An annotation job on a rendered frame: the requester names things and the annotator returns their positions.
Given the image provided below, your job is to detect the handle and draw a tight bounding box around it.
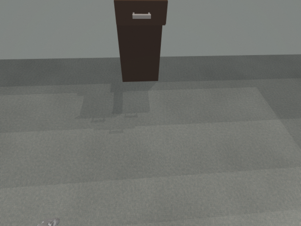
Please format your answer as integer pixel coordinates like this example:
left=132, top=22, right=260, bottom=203
left=132, top=12, right=151, bottom=19

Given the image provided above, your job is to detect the cabinet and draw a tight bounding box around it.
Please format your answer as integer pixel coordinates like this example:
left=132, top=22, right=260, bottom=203
left=117, top=25, right=162, bottom=82

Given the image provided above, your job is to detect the drawer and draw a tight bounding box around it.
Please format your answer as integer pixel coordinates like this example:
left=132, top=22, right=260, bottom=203
left=114, top=0, right=168, bottom=25

